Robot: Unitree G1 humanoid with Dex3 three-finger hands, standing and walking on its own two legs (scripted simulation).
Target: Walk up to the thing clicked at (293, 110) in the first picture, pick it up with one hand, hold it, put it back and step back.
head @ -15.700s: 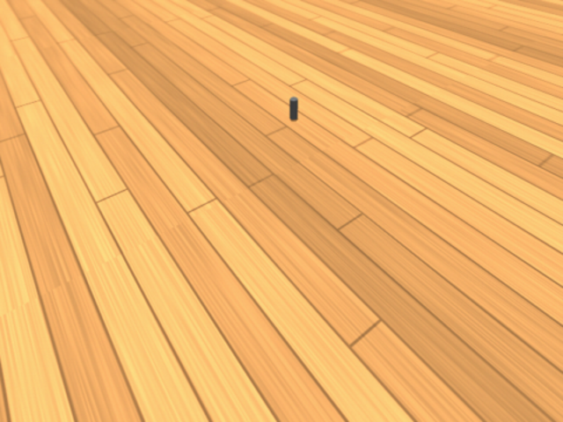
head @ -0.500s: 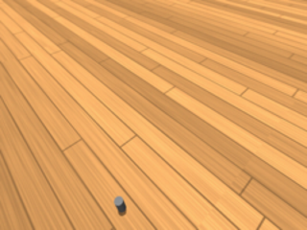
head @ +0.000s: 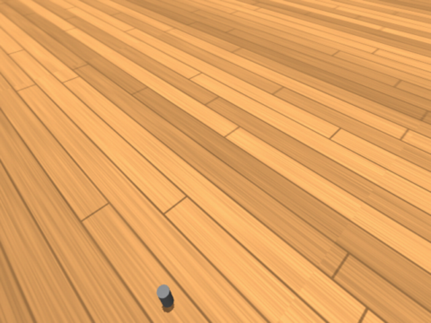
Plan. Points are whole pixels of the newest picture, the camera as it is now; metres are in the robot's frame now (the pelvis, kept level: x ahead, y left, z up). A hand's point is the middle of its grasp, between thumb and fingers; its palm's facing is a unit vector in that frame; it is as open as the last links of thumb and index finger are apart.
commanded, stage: stand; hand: left
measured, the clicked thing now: (165, 296) +0.38 +0.23 -0.71
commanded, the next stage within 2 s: walk up in 0.30 s
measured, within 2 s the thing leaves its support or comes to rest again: neither
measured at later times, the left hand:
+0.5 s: hand out of the picture +0.06 +0.27 -0.17, palm faces -0.01 -0.92 -0.39, open 7.4 cm
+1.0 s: hand out of the picture -0.06 +0.28 -0.17, palm faces +0.04 -0.91 -0.41, open 7.4 cm
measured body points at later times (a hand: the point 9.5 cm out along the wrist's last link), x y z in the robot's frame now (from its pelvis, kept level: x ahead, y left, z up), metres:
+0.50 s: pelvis -0.03 -0.01 -0.02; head +0.03 -0.01 +0.43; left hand +0.06 +0.32 -0.14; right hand +0.09 -0.32 -0.14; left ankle +0.05 +0.13 -0.75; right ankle -0.03 -0.13 -0.74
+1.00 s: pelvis -0.16 +0.00 -0.03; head -0.08 +0.02 +0.42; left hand -0.07 +0.33 -0.15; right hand -0.04 -0.30 -0.15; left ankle -0.17 +0.13 -0.75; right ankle -0.11 -0.13 -0.70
